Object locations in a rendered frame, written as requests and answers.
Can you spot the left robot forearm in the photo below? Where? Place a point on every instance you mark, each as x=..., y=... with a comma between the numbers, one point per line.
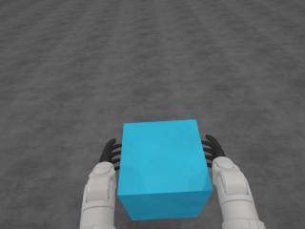
x=98, y=204

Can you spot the right robot forearm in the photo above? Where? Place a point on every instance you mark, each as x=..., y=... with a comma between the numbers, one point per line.
x=235, y=196

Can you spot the left robot hand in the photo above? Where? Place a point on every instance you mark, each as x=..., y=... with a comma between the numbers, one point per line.
x=107, y=153

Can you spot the right robot hand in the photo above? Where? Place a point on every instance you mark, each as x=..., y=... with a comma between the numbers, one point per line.
x=216, y=150

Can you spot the carton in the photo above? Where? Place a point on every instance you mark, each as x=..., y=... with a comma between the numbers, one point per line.
x=163, y=170

